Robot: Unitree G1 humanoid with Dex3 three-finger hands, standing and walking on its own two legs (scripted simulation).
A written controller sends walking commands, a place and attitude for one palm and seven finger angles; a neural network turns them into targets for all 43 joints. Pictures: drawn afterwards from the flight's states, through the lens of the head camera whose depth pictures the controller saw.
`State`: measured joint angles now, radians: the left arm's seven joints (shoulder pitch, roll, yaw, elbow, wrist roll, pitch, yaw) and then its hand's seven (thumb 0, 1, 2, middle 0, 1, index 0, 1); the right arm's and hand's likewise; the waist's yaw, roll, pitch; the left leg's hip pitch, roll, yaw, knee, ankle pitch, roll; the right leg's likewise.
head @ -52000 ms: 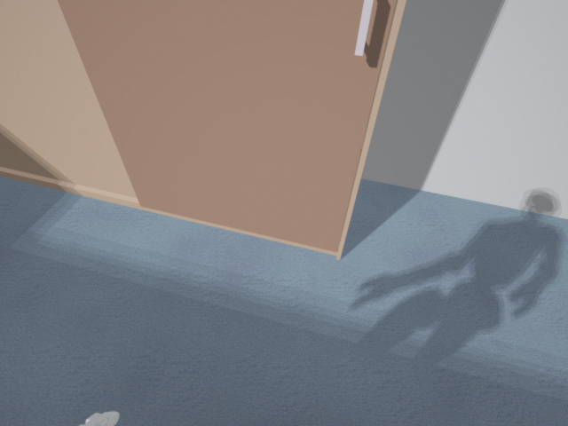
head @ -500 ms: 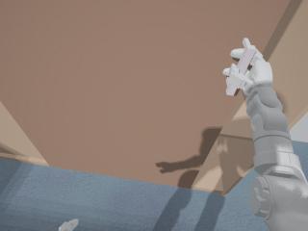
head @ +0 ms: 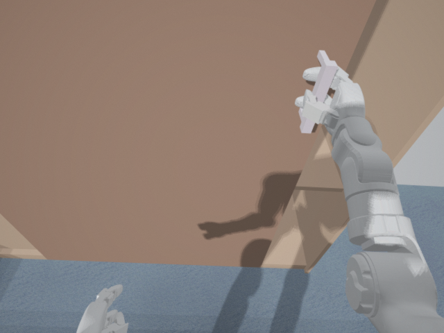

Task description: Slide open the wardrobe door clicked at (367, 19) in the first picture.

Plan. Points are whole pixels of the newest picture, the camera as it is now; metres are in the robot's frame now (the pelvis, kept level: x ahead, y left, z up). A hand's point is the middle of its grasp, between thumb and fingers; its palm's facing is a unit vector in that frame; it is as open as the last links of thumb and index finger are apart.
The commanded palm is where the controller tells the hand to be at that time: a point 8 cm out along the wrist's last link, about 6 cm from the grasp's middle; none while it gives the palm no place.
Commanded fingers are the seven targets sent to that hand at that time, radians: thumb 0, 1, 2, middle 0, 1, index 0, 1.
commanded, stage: tug the door sideways, standing still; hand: right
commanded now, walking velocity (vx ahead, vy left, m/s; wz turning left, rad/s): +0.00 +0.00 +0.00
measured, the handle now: (314, 93) +0.50 -0.14 +0.20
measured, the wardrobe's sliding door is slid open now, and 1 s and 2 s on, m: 0.22 0.22 0.28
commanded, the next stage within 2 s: step sideways, sliding the door along in 0.60 s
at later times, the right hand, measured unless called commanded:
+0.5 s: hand (306, 107) +0.44 -0.11 +0.21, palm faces +0.05 +1.00 -0.06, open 5.8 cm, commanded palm +0.42 -0.11 +0.20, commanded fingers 0.00 -0.90 -0.90 0.45 1.40 0.45 1.40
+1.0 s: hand (303, 108) +0.45 -0.11 +0.20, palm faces +0.14 +0.98 -0.11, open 6.0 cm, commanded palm +0.43 -0.11 +0.21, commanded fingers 0.00 -0.90 -0.90 0.45 1.40 0.45 1.40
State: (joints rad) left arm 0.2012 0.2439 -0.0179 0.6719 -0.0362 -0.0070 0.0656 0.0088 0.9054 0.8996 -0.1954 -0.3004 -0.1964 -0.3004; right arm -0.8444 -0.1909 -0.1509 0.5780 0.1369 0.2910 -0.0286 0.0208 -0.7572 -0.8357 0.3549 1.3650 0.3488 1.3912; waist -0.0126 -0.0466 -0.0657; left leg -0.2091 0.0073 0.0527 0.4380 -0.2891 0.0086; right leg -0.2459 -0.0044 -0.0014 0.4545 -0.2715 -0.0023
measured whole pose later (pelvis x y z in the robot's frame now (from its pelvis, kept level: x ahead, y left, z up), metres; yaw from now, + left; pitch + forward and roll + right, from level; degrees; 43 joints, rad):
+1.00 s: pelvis -0.02 +0.03 -0.01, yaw +3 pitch +0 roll +1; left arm 0.25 0.20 -0.03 0.72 -0.04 -0.06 0.08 0.01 0.90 0.90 -0.20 -0.30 -0.20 -0.30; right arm -0.88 -0.29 -0.10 0.71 0.15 -0.04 -0.11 -0.01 -0.76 -0.86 0.43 1.39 0.23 1.40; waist -0.03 -0.07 0.08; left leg -0.35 -0.03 0.04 0.72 -0.41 0.01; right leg -0.25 -0.07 -0.02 0.61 -0.35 0.03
